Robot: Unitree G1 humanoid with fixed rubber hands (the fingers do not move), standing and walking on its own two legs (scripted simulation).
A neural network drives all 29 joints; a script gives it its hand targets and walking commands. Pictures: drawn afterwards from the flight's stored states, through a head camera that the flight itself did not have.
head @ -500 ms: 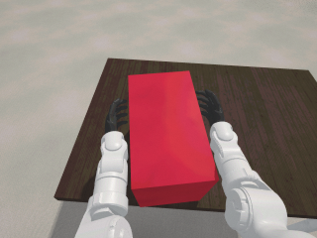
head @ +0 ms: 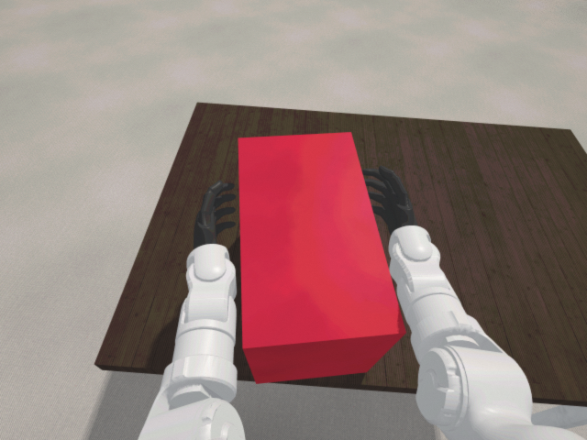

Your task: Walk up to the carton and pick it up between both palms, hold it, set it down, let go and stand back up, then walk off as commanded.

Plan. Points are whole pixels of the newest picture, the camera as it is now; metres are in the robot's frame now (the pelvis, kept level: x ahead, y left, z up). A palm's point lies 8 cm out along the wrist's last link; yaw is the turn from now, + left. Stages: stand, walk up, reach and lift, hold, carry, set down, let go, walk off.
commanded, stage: set down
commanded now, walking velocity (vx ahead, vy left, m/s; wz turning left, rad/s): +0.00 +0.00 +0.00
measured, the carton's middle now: (303, 257) +0.39 +0.00 +0.00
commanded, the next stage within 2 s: none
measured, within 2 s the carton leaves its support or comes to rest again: rests again in 0.46 s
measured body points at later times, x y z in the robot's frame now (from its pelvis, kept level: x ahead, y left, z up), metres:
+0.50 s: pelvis +0.00 +0.00 +0.00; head +0.06 +0.01 +0.45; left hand +0.39 +0.14 +0.05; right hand +0.43 -0.13 +0.06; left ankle -0.04 +0.12 -0.75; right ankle +0.00 -0.11 -0.75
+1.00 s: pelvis -0.01 -0.02 -0.01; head +0.08 -0.02 +0.44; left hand +0.38 +0.16 +0.01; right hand +0.44 -0.14 +0.02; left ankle -0.04 +0.12 -0.75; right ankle +0.00 -0.11 -0.75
